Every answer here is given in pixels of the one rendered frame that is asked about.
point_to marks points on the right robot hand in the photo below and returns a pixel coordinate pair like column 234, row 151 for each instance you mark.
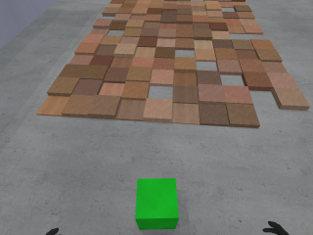
column 277, row 229

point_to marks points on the carton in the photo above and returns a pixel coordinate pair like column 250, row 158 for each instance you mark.
column 156, row 203

